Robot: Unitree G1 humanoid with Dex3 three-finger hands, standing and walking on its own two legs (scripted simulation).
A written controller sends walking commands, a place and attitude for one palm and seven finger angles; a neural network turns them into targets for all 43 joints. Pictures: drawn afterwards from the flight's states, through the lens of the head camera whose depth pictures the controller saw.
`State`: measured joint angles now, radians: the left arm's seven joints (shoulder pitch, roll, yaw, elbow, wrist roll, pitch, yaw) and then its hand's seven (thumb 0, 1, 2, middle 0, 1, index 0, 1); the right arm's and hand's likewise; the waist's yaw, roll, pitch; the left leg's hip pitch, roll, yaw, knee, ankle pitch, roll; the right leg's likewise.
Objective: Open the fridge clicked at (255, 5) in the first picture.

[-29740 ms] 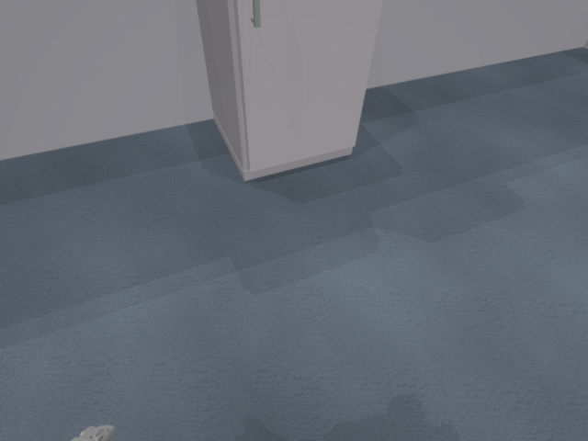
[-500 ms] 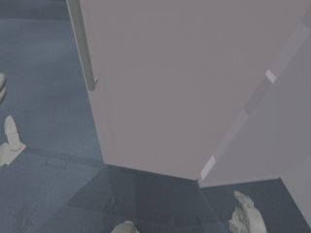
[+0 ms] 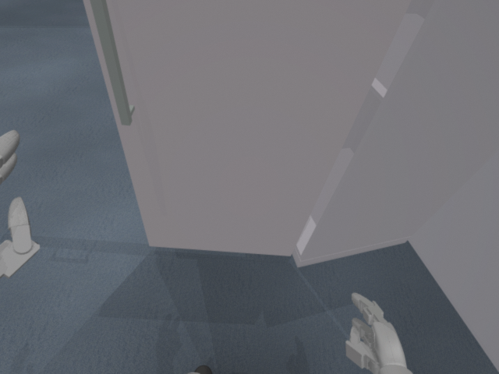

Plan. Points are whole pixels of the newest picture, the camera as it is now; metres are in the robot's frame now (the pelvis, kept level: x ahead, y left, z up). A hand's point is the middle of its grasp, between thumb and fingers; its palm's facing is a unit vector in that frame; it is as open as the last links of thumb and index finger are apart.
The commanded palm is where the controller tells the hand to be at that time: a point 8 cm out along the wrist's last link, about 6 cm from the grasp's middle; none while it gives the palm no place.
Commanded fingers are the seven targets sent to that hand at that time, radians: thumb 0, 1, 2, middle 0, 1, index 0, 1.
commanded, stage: stop stepping back and stand still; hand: left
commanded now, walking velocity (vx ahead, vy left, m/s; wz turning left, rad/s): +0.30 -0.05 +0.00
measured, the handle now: (113, 44) +0.65 +0.31 +0.18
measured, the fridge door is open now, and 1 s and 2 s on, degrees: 73 73 73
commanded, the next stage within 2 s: let the arm hang, fingers relaxed in 0.58 s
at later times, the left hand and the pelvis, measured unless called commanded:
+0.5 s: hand out of the picture +0.13 +0.28 +0.18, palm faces +0.47 -0.75 -0.46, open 7.4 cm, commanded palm +0.06 +0.32 +0.18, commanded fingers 0.00 0.90 0.90 -0.20 -0.30 -0.20 -0.30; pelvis -0.06 +0.01 -0.01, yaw +3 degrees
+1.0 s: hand out of the picture +0.00 +0.20 -0.18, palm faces +0.16 -0.97 -0.18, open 6.9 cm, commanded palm none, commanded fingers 0.00 0.90 0.90 -0.20 -0.30 -0.20 -0.30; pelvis -0.04 +0.01 -0.01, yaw +8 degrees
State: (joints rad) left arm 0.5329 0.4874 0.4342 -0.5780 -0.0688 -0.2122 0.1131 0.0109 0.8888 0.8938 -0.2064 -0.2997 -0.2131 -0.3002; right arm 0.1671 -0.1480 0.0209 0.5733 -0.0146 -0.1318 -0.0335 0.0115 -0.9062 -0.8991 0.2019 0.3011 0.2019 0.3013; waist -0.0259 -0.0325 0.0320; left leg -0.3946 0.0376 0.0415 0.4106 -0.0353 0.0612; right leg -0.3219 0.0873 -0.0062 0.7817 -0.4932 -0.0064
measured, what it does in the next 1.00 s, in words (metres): steps on the spot: right foot, then left foot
